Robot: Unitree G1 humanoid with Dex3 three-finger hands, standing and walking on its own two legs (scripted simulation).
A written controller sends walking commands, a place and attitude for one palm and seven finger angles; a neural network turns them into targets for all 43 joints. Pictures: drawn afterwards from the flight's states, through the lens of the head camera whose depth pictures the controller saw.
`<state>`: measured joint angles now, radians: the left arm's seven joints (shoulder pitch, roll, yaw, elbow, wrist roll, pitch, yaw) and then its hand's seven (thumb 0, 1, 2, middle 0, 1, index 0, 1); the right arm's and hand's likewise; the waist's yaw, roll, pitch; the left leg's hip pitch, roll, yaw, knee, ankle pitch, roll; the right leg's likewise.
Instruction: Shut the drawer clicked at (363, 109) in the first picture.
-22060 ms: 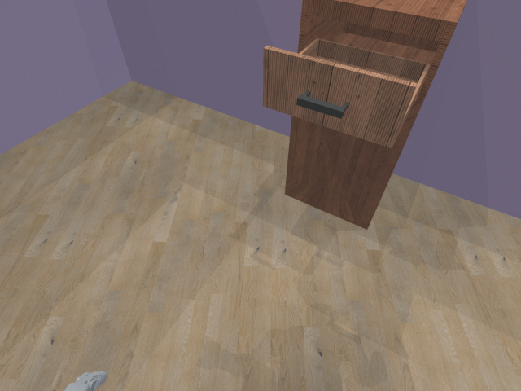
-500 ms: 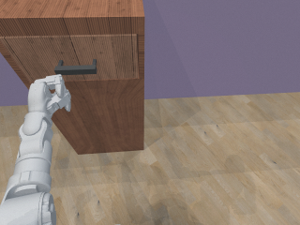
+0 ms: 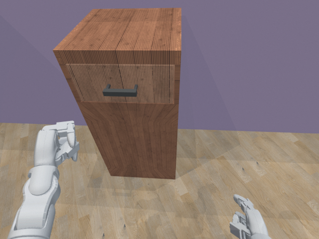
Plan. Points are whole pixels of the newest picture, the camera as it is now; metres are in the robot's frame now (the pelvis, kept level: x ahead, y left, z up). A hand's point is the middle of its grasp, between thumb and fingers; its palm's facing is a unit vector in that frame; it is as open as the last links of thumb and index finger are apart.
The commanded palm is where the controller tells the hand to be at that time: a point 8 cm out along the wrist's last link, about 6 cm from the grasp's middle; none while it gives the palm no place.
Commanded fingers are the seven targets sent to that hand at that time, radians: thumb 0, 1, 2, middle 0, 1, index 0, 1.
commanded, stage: draw the hand back to the body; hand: left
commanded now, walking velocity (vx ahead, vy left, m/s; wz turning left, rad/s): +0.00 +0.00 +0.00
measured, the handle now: (121, 89) +0.63 +0.21 +0.02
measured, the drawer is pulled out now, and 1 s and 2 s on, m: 0.00 0.00 0.00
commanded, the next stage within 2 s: step back with the hand held close in 0.54 s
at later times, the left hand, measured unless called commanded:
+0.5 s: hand (28, 187) +0.17 +0.24 +0.17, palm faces +0.41 -0.82 -0.40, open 3.3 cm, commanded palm +0.12 +0.28 +0.18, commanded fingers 0.00 0.90 0.90 -1.40 -1.60 -1.40 -1.60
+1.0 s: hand (31, 184) +0.18 +0.25 +0.15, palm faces +0.25 -0.83 -0.50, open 3.2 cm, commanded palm +0.12 +0.30 +0.18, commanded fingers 0.00 0.90 0.90 -1.40 -1.60 -1.40 -1.60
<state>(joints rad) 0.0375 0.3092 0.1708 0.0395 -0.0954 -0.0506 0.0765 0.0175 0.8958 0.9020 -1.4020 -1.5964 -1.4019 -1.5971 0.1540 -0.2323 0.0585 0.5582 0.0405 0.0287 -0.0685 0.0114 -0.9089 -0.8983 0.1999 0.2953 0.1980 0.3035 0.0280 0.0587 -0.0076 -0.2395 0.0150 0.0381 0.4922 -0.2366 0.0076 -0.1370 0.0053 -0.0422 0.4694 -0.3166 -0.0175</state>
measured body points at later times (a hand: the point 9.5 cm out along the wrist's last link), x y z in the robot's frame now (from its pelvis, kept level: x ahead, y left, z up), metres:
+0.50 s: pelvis +0.00 +0.00 +0.01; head -0.03 -0.03 +0.45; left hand +0.14 +0.28 +0.19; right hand +0.19 -0.22 -0.08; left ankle +0.02 +0.12 -0.74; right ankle -0.04 -0.11 -0.74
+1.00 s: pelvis -0.02 +0.02 +0.01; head +0.02 +0.01 +0.45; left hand +0.16 +0.30 +0.18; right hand +0.16 -0.22 -0.09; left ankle +0.02 +0.12 -0.74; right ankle -0.04 -0.11 -0.74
